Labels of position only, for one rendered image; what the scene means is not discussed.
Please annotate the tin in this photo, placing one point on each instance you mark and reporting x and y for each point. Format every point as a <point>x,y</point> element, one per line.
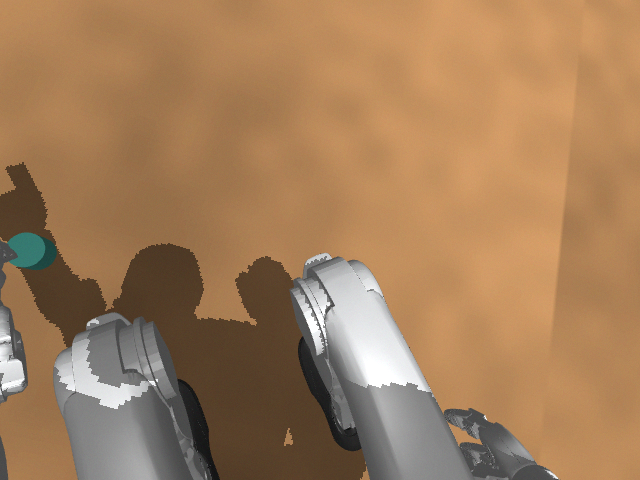
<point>34,252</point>

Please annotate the right robot foot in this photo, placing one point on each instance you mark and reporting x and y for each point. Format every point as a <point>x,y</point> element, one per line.
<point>347,439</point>

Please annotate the left robot hand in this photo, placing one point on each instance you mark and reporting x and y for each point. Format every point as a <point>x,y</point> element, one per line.
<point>9,254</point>

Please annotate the left robot foot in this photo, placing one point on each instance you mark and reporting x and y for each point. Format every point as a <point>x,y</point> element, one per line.
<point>199,428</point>

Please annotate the right robot hand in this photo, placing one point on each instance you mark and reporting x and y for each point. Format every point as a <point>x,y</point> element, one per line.
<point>499,457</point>

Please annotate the left robot arm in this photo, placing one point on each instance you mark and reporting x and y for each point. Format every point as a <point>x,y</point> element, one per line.
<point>13,367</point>

